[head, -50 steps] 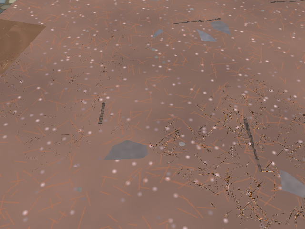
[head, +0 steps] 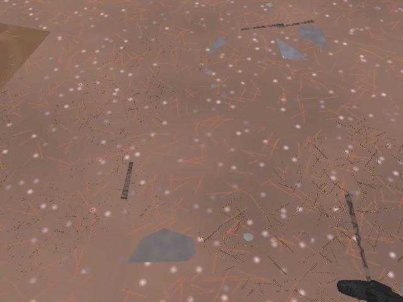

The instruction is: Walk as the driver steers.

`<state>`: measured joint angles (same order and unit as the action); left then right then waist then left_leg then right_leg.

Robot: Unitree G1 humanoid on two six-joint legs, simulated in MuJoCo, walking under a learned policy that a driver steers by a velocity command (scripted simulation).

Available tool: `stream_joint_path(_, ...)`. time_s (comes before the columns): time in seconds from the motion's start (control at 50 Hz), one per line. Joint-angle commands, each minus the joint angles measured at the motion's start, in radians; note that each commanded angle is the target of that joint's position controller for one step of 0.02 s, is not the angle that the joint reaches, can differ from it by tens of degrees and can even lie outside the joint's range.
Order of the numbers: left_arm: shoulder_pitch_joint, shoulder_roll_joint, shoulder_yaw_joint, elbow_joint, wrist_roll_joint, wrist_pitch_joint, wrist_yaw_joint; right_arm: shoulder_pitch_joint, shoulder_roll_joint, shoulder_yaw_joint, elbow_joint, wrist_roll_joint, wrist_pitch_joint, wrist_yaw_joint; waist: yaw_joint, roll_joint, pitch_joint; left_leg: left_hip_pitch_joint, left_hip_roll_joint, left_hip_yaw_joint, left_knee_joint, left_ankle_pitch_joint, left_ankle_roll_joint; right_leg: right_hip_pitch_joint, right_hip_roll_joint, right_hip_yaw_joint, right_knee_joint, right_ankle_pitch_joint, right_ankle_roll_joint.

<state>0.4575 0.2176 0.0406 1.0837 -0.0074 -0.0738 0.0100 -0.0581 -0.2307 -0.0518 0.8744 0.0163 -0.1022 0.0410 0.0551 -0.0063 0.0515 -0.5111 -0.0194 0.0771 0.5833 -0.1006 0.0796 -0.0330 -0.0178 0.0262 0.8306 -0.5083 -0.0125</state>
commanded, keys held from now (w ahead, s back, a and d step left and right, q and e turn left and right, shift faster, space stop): w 0.68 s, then no key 0.32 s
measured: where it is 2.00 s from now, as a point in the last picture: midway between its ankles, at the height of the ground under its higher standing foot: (230, 180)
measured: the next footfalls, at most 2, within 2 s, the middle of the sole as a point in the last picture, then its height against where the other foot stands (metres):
right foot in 0.48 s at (269, 295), level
left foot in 0.96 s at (203, 223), level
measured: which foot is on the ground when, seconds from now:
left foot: down 0.00-0.50, up 0.52-0.94, down 0.96-1.00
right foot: up 0.00-0.46, down 0.48-0.98, up 1.00-1.00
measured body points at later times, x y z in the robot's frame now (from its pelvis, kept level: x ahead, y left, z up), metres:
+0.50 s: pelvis +0.30 -0.04 +0.00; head +0.33 -0.05 +0.45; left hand +0.51 +0.19 -0.09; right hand +0.25 -0.31 -0.14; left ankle +0.12 +0.09 -0.71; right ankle +0.42 -0.14 -0.72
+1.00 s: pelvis +0.54 -0.04 +0.01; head +0.57 -0.03 +0.46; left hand +0.56 +0.23 -0.13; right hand +0.71 -0.28 -0.10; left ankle +0.66 +0.07 -0.72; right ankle +0.43 -0.15 -0.71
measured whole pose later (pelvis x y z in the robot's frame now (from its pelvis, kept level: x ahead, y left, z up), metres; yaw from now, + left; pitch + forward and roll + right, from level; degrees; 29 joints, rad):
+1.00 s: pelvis +0.54 -0.04 +0.01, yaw +0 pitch +2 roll -2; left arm 0.29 0.25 0.05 1.00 0.00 -0.06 0.01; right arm 0.04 -0.23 -0.04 0.92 -0.02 -0.08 0.01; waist 0.04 0.01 0.02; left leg -0.46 0.02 0.01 0.48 -0.03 0.04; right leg -0.11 0.03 -0.05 0.54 -0.40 -0.02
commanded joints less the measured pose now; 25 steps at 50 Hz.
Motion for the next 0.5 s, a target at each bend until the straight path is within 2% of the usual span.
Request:
stream_joint_path(0.02,-0.056,0.119,0.018,-0.111,-0.046,-0.067,-0.015,0.347,-0.157,-0.041,0.069,0.001,0.008,-0.013,-0.171,0.166,-0.258,0.808,0.361,-0.652,-0.298,-0.231,0.227,-0.733,-0.010,0.092,0.597,0.023,-0.039)
stream_joint_path(0.04,-0.118,0.132,0.022,-0.129,-0.043,-0.073,-0.006,0.253,-0.126,-0.029,0.046,-0.002,-0.001,-0.011,-0.132,0.050,-0.175,0.624,0.329,-0.523,-0.329,-0.115,0.199,-0.692,-0.067,0.068,0.549,0.125,-0.045)
stream_joint_path(0.06,-0.142,0.132,0.033,-0.134,-0.027,-0.067,0.004,0.200,-0.097,-0.021,0.042,-0.016,-0.009,-0.005,-0.093,0.012,-0.121,0.475,0.296,-0.434,-0.357,-0.028,0.181,-0.635,-0.100,0.054,0.489,0.184,-0.045)
stream_joint_path(0.08,-0.112,0.112,0.037,-0.133,-0.018,-0.052,0.007,0.179,-0.071,-0.011,0.047,-0.027,-0.015,-0.002,-0.051,0.030,-0.109,0.384,0.265,-0.370,-0.387,-0.001,0.171,-0.566,-0.130,0.064,0.453,0.214,-0.048)
stream_joint_path(0.1,-0.089,0.082,0.035,-0.132,-0.017,-0.037,0.009,0.182,-0.065,-0.009,0.057,-0.026,-0.016,0.001,-0.032,0.052,-0.098,0.331,0.252,-0.339,-0.415,-0.005,0.174,-0.534,-0.139,0.062,0.419,0.219,-0.047)
stream_joint_path(0.12,-0.086,0.065,0.034,-0.137,-0.017,-0.025,0.011,0.197,-0.075,-0.009,0.067,-0.022,-0.017,-0.001,-0.021,0.062,-0.076,0.289,0.244,-0.307,-0.441,-0.007,0.179,-0.530,-0.149,0.056,0.380,0.216,-0.043)
stream_joint_path(0.14,-0.112,0.066,0.035,-0.152,-0.016,-0.017,0.013,0.212,-0.090,-0.011,0.077,-0.019,-0.018,-0.007,-0.017,0.066,-0.048,0.258,0.241,-0.279,-0.464,-0.003,0.183,-0.550,-0.157,0.049,0.336,0.232,-0.033)
stream_joint_path(0.18,-0.201,0.087,0.039,-0.190,-0.003,-0.012,0.016,0.253,-0.128,-0.018,0.089,-0.021,-0.018,-0.025,-0.029,0.053,-0.013,0.255,0.239,-0.247,-0.491,0.022,0.189,-0.625,-0.167,0.038,0.228,0.330,-0.006)
stream_joint_path(0.22,-0.280,0.091,0.038,-0.217,0.004,-0.014,0.010,0.292,-0.141,-0.020,0.096,-0.018,-0.013,-0.038,-0.050,0.044,-0.003,0.286,0.222,-0.208,-0.492,0.064,0.170,-0.663,-0.161,0.027,0.090,0.461,0.006)
stream_joint_path(0.3,-0.439,0.067,0.022,-0.259,-0.005,-0.023,-0.010,0.377,-0.161,-0.021,0.112,-0.004,-0.005,-0.046,-0.104,0.045,0.010,0.326,0.186,-0.129,-0.483,0.092,0.127,-0.591,-0.100,-0.035,-0.171,0.623,0.008)
stream_joint_path(0.36,-0.523,0.076,0.015,-0.292,-0.014,-0.025,-0.028,0.443,-0.169,-0.025,0.137,0.004,0.008,-0.046,-0.133,0.048,0.029,0.451,0.230,-0.140,-0.438,0.083,0.122,-0.620,-0.084,-0.031,-0.257,0.588,-0.001)
stream_joint_path(0.4,-0.544,0.093,0.017,-0.314,-0.015,-0.030,-0.041,0.459,-0.178,-0.030,0.146,0.005,0.021,-0.049,-0.124,0.059,0.029,0.533,0.270,-0.154,-0.391,0.121,0.109,-0.627,-0.075,-0.026,-0.296,0.515,-0.026)
stream_joint_path(0.44,-0.482,0.129,0.029,-0.309,-0.016,-0.036,-0.048,0.437,-0.194,-0.037,0.142,0.003,0.033,-0.051,-0.075,0.086,-0.010,0.573,0.282,-0.150,-0.307,0.293,0.085,-0.520,-0.043,-0.047,-0.323,0.439,-0.055)
stream_joint_path(0.46,-0.373,0.159,0.047,-0.279,-0.013,-0.037,-0.047,0.412,-0.192,-0.036,0.135,0.003,0.039,-0.051,-0.011,0.088,-0.075,0.564,0.250,-0.117,-0.179,0.460,0.064,-0.368,-0.008,-0.078,-0.343,0.434,-0.078)
stream_joint_path(0.48,-0.187,0.216,0.074,-0.224,-0.009,-0.037,-0.040,0.408,-0.161,-0.024,0.123,-0.005,0.042,-0.052,0.062,0.066,-0.194,0.465,0.194,-0.073,0.041,0.481,0.034,-0.104,-0.023,-0.057,-0.316,0.459,-0.115)
stream_joint_path(0.5,-0.030,0.320,0.099,-0.195,0.014,-0.035,-0.033,0.497,-0.072,0.005,0.098,-0.017,0.031,-0.046,0.057,-0.119,-0.370,0.111,0.077,-0.016,0.439,0.153,-0.028,0.308,-0.279,0.308,-0.313,0.412,-0.243)
Keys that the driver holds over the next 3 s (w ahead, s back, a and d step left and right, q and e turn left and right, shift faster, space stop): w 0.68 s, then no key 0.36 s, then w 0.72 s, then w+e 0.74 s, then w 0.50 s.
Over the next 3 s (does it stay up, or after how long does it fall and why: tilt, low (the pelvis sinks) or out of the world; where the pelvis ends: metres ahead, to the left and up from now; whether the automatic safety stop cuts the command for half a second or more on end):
stays up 1.47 -0.14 0.02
